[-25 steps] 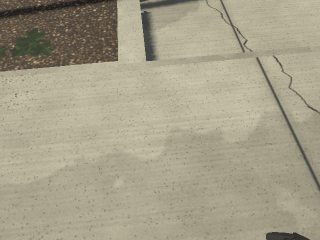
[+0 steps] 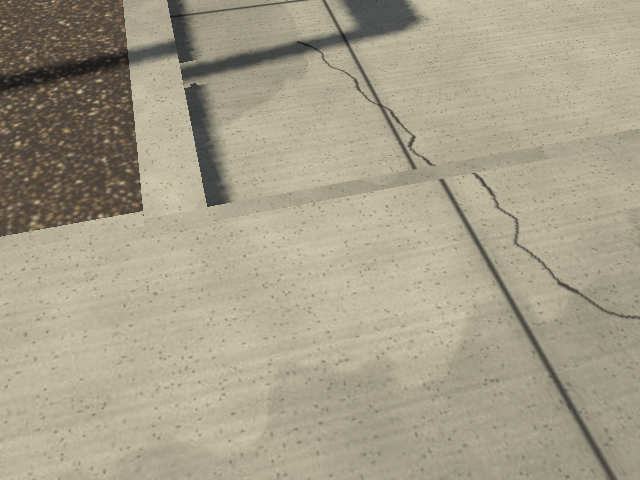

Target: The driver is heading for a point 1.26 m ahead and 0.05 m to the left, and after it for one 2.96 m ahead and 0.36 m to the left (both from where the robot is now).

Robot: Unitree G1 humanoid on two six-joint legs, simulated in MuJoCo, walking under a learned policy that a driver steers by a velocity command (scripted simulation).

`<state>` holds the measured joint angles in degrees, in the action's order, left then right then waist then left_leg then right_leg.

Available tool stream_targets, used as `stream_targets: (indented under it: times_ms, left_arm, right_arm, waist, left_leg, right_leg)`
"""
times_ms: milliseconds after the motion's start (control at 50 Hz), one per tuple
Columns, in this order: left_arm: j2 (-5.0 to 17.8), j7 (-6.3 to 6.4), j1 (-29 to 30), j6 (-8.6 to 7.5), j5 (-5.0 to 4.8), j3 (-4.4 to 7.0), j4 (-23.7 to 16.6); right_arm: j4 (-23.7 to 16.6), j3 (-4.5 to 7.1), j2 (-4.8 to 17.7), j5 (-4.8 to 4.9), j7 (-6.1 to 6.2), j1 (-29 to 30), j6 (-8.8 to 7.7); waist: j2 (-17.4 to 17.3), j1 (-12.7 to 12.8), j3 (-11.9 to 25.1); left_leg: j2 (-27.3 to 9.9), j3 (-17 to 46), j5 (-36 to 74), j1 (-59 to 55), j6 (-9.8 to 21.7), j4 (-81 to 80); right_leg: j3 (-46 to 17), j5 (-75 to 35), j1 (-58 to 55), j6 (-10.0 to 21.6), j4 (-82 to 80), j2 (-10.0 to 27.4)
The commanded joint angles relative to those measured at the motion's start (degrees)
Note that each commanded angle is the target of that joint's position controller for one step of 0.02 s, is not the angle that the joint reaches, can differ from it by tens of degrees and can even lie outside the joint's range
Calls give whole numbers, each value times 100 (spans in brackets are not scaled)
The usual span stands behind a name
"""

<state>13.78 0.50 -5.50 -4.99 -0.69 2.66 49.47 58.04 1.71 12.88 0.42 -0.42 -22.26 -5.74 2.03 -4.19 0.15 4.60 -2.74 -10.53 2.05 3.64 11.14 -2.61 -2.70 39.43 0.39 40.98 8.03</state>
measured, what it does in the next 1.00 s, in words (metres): walks ahead: right foot, then left foot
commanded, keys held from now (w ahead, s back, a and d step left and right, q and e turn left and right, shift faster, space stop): w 0.86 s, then no key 0.14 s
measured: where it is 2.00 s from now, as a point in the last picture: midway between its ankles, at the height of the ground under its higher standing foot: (315, 364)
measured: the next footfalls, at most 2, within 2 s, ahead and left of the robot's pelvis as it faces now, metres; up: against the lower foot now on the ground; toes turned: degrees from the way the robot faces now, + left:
right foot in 0.16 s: +0.27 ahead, -0.16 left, +0.00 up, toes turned -2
left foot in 0.74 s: +0.58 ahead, +0.09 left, +0.00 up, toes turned +3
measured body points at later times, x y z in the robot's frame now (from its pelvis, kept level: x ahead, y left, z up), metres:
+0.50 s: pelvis +0.26 -0.07 +0.00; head +0.28 -0.08 +0.45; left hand +0.26 +0.19 -0.13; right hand +0.42 -0.33 -0.12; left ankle +0.42 +0.11 -0.67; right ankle +0.23 -0.15 -0.75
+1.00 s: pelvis +0.53 +0.01 +0.00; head +0.55 +0.02 +0.45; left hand +0.65 +0.28 -0.13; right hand +0.56 -0.25 -0.13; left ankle +0.54 +0.08 -0.75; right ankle +0.61 -0.17 -0.67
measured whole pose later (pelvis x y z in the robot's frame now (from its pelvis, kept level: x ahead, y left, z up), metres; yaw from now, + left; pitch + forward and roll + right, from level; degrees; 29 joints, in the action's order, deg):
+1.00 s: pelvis +0.53 +0.01 +0.00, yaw +1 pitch +1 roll +0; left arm 15.4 1.3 -9.3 -4.4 -0.3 4.1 51.9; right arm 56.2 2.6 12.7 -1.0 -1.2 -16.5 -5.4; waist 2.4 -1.8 -1.2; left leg 3.4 -3.6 -7.9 10.1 4.4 16.9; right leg -1.9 11.8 36.7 0.7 57.1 6.5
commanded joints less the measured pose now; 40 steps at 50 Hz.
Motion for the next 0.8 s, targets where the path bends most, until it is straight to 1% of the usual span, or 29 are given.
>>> stream_targets:
  times_ms: [20,60,100,120,140,160,180,200,220,240,260,280,300,320,340,380,400,440,520,580,620,660,680,700,720,740,760,780,800]
  left_arm:
    - [229,-90,673,-83,-48,-1,-451]
    - [276,-168,892,-117,-70,-7,-577]
    - [399,-232,805,-168,-73,25,-626]
    - [498,-244,547,-191,-70,69,-580]
    - [667,-234,-36,-205,-57,169,-415]
    - [996,-193,-1099,-214,-43,329,-97]
    - [1609,-161,-2057,-200,84,476,73]
    - [1517,-197,-2277,-168,58,444,161]
    - [1057,-212,-1933,-184,29,295,102]
    - [816,-206,-1403,-177,26,213,-31]
    - [667,-233,-944,-175,52,154,-103]
    - [509,-253,-715,-192,76,108,-129]
    - [440,-274,-662,-196,101,87,-87]
    - [448,-279,-737,-209,99,94,-22]
    - [519,-263,-845,-222,95,112,52]
    - [684,-200,-1049,-225,101,157,160]
    - [711,-163,-1155,-207,101,164,206]
    - [713,-100,-1325,-159,85,157,275]
    - [784,-35,-1650,-119,33,160,414]
    - [812,-21,-1942,-66,4,177,578]
    - [835,1,-2040,-11,-12,201,665]
    - [896,28,-1990,35,-34,239,699]
    - [935,35,-1915,56,-38,257,693]
    - [992,37,-1790,77,-36,273,668]
    - [959,36,-1660,108,-26,258,641]
    - [807,32,-1617,117,21,190,563]
    - [279,-12,-2142,38,91,27,444]
    - [84,-54,-2283,-117,4,-50,531]
    - [650,-81,-1811,-224,-151,94,434]
  right_arm:
    - [-187,184,958,59,45,-183,-17]
    - [-121,201,975,68,56,-292,37]
    - [-107,240,1047,80,73,-239,90]
    - [-128,257,1096,82,78,-135,118]
    - [-167,245,1081,69,78,9,148]
    - [-235,176,900,9,75,61,161]
    - [-388,17,432,-53,53,-313,91]
    - [-327,-91,103,32,20,-588,-56]
    - [-389,70,773,163,-5,-190,-162]
    - [-546,112,936,228,-9,283,-202]
    - [-579,125,875,164,24,509,-183]
    - [-576,171,826,86,56,542,-111]
    - [-551,172,696,68,59,433,-24]
    - [-512,165,566,62,64,337,47]
    - [-513,168,511,58,72,323,96]
    - [-644,198,543,23,91,668,138]
    - [-722,210,551,4,95,902,141]
    - [-846,215,503,-10,78,1298,128]
    - [-1048,172,391,21,14,2064,81]
    - [-1204,141,385,60,-60,2528,50]
    - [-1328,127,400,83,-132,2760,12]
    - [-1391,139,469,91,-197,2765,-31]
    - [-1368,168,545,94,-212,2611,-48]
    - [-1291,230,668,89,-209,2279,-62]
    - [-1069,345,849,74,-185,1555,-65]
    - [-758,491,1174,52,-137,497,-59]
    - [-613,628,1765,-80,-89,-356,-32]
    - [-560,539,1544,-28,-117,-432,-9]
    - [-615,422,1176,30,-127,-6,-27]
  waist:
    - [-505,-37,-451]
    - [-542,-57,-513]
    - [-614,86,-451]
    - [-679,263,-313]
    - [-666,605,19]
    - [-500,1032,704]
    - [539,1110,1659]
    - [1552,1014,2187]
    - [993,1018,1589]
    - [648,878,967]
    - [181,687,564]
    - [162,510,352]
    - [242,379,261]
    - [248,322,214]
    - [218,279,140]
    - [117,305,-30]
    - [82,354,-95]
    - [101,446,-163]
    - [135,681,-346]
    - [141,832,-509]
    - [161,855,-595]
    - [212,757,-559]
    - [265,645,-455]
    - [349,440,-233]
    - [328,50,189]
    - [134,-360,879]
    - [-1084,-286,1810]
    - [-1801,-212,2347]
    - [-1321,-205,1565]
  left_leg:
    - [-1600,792,793,259,836,-375]
    - [-1787,862,804,-117,796,-163]
    - [-1947,940,1075,-376,709,127]
    - [-1952,916,1608,-407,647,406]
    - [-1757,730,2552,-341,528,1094]
    - [-1407,446,2852,170,355,2377]
    - [-737,9,1185,2136,-12,4641]
    - [-95,479,-2040,3631,-139,6015]
    - [-473,981,-1937,4178,-2,6599]
    - [-778,826,-1432,4263,87,6548]
    - [-1024,704,-938,4008,61,6197]
    - [-1206,710,-643,3708,41,5818]
    - [-1284,704,-466,3399,13,5621]
    - [-1287,654,-372,3257,-26,5497]
    - [-1295,618,-267,3282,-69,5367]
    - [-1326,608,153,3661,-167,4916]
    - [-1335,610,399,3871,-213,4619]
    - [-1312,581,926,4053,-265,4000]
    - [-1120,386,1661,3862,-266,2812]
    - [-1020,321,1565,3924,-226,2324]
    - [-994,336,1315,3985,-141,2095]
    - [-927,298,933,3780,-11,1917]
    - [-843,231,745,3445,61,1841]
    - [-669,85,614,2846,149,1791]
    - [-456,-93,648,1834,278,1697]
    - [-710,201,813,222,502,1856]
    - [-2213,2469,480,-2072,1259,1760]
    - [-2821,4509,-178,-2667,1720,727]
    - [-2608,3929,-537,-2025,1402,609]
  right_leg:
    - [227,-165,-222,-21,-633,-209]
    - [203,158,-187,76,-909,-254]
    - [225,591,-452,236,-1142,-332]
    - [319,749,-877,325,-1245,-445]
    - [475,793,-1689,453,-1382,-636]
    - [348,655,-3140,669,-1309,-546]
    - [-1618,832,-5401,1364,-1324,884]
    - [-3813,1555,-6310,1891,-2245,1600]
    - [-3459,1814,-5808,1626,-2378,1413]
    - [-2563,1461,-5004,1410,-2443,1218]
    - [-1923,951,-4172,1308,-2651,965]
    - [-1482,667,-3642,1214,-2843,736]
    - [-1216,554,-3297,1177,-3020,594]
    - [-1030,362,-3118,1215,-3143,512]
    - [-859,131,-3029,1260,-3226,478]
    - [-668,-178,-3088,1309,-3352,485]
    - [-607,-243,-3182,1303,-3388,491]
    - [-442,-212,-3323,1230,-3441,437]
    - [-154,78,-3479,1087,-3528,327]
    - [-124,133,-3927,1082,-3410,469]
    - [-146,30,-4267,1058,-3235,628]
    - [-162,-311,-4493,988,-2986,757]
    - [-144,-715,-4533,934,-2804,772]
    - [-75,-1583,-4507,868,-2435,721]
    - [122,-2429,-4337,746,-1605,490]
    - [347,-2122,-3545,556,-279,167]
    - [585,236,-1401,183,2021,-611]
    - [-116,3505,-215,95,3262,-1167]
    - [-455,3350,356,225,3759,-774]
